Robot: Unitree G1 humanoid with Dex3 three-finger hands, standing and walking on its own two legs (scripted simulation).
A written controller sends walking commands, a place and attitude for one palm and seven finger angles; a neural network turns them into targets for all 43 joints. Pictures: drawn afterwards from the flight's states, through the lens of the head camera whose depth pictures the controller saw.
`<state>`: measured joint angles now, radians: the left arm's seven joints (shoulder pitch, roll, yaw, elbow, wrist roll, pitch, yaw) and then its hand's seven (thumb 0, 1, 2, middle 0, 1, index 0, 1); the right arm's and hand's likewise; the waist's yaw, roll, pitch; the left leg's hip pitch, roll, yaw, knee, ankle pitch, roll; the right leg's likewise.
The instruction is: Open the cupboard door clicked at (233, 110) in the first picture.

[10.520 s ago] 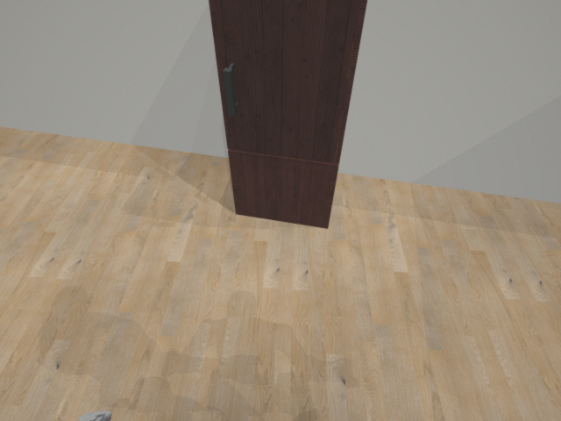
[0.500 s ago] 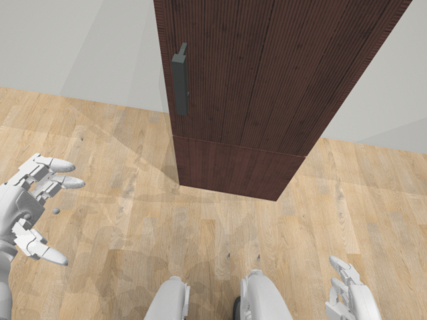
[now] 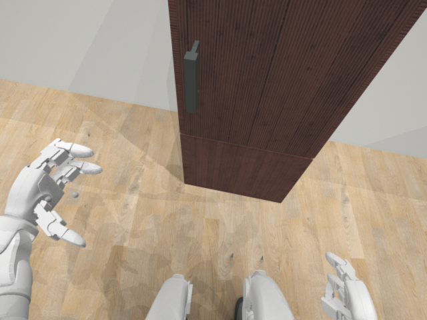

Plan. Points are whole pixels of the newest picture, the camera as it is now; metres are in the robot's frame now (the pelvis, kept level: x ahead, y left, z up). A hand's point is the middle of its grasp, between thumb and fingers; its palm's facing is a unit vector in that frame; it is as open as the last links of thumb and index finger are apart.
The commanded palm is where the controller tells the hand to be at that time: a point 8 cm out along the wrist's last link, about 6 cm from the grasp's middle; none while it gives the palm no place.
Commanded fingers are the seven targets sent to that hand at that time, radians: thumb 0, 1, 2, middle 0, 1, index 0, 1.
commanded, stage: move the hooked fingers beside the handle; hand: left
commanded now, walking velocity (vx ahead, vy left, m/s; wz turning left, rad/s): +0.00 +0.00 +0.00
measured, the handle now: (193, 78) +0.62 +0.09 +0.04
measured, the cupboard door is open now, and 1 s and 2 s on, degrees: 0 0 0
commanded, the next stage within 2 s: none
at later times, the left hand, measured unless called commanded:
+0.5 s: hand (116, 143) +0.42 +0.22 +0.05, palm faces -0.18 -0.98 -0.02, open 14.0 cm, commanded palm +0.41 +0.27 +0.05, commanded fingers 0.00 -0.50 0.30 -0.30 -1.20 -0.30 -1.20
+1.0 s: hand (144, 113) +0.49 +0.18 +0.05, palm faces -0.18 -0.98 -0.03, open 14.0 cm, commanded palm +0.49 +0.22 +0.05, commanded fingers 0.00 -0.50 0.30 -0.30 -1.20 -0.30 -1.20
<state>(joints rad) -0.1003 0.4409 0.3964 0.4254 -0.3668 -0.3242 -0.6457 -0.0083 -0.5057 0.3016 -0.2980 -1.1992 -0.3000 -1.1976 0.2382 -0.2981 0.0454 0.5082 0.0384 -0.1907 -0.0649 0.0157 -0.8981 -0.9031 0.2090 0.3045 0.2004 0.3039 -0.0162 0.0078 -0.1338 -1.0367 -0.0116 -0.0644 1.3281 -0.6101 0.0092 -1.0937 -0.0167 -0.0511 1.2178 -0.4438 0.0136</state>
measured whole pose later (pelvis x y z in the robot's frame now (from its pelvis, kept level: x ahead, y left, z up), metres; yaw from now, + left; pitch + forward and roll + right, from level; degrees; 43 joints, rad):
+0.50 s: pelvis +0.01 +0.00 +0.00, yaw -1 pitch +22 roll -2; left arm -0.46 0.46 0.38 0.72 -0.26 -0.34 -0.54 -0.01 -0.50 0.30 -0.30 -1.20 -0.30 -1.20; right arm 0.29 -0.29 0.04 0.56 0.03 -0.09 -0.04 0.01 -0.90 -0.90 0.21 0.30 0.20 0.30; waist -0.08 0.00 -0.13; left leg -1.09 0.00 -0.04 1.30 -0.60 0.01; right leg -1.16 -0.01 -0.03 1.20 -0.44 0.01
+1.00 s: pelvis +0.01 +0.00 +0.00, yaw -1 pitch +25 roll -2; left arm -0.79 0.50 0.36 1.02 -0.15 -0.39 -0.45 -0.01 -0.50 0.30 -0.30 -1.20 -0.30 -1.20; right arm 0.31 -0.28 0.05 0.58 0.01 0.00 -0.02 0.01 -0.90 -0.90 0.21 0.30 0.20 0.30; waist -0.15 0.02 -0.12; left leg -1.16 0.00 -0.05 1.32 -0.60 0.01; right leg -1.23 0.00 -0.03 1.22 -0.43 0.01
